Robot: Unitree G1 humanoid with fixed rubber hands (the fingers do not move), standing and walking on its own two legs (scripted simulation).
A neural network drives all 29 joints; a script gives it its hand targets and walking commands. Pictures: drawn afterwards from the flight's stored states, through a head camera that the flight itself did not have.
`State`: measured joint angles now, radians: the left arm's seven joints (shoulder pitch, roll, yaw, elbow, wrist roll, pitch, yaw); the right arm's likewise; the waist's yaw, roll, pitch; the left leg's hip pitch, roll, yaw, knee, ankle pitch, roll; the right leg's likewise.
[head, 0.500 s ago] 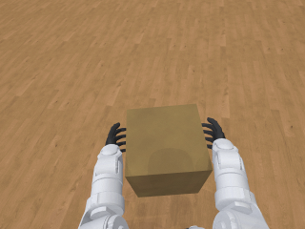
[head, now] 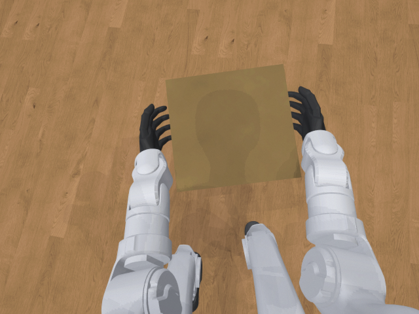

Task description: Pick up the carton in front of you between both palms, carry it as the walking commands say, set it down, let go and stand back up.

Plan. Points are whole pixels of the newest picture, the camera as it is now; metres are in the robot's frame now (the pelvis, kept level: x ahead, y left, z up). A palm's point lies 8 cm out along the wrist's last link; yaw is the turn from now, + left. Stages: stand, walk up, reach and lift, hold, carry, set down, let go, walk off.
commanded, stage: set down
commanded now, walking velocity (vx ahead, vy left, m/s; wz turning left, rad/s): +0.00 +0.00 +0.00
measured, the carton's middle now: (228, 139) +0.45 -0.07 -0.16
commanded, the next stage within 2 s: none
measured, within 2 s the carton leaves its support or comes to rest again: rests again in 1.54 s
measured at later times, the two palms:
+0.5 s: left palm (179, 144) +0.48 +0.05 -0.22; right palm (299, 137) +0.45 -0.24 -0.23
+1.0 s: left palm (193, 148) +0.50 +0.04 -0.37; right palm (291, 143) +0.47 -0.26 -0.38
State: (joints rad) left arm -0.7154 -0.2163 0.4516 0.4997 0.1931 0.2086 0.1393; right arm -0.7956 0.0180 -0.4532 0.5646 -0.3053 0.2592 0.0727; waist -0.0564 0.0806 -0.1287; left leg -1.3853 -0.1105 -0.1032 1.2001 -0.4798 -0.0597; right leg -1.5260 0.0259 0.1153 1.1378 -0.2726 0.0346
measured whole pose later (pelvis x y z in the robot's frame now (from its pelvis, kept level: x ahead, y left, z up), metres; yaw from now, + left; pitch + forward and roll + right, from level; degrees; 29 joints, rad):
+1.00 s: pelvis -0.04 +0.00 -0.22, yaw +7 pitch +43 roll +7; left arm -1.38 0.01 0.38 0.83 0.08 0.24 0.24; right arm -1.35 -0.28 -0.42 0.82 -0.19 0.30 0.03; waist -0.15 0.11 0.22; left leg -2.10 -0.25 -0.07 2.00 -0.67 -0.13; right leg -2.26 0.05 0.16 1.93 -0.42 0.07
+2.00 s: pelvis -0.06 +0.00 -0.26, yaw +7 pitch +38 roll +1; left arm -1.54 0.14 0.27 1.06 0.06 0.17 0.13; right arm -1.46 -0.38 -0.47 1.05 -0.16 0.20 0.14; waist -0.17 0.11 0.39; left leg -2.19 -0.22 -0.07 2.15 -0.63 -0.10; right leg -2.29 -0.06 0.07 2.05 -0.42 0.03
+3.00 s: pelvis -0.05 -0.01 -0.17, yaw +5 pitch +43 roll +6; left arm -1.38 0.18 0.24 0.88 0.00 0.24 0.18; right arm -1.37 -0.46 -0.35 0.99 0.02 0.19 0.06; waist -0.13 0.07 0.14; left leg -1.97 -0.10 -0.02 1.83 -0.62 -0.08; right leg -2.13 0.01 0.09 1.77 -0.39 0.01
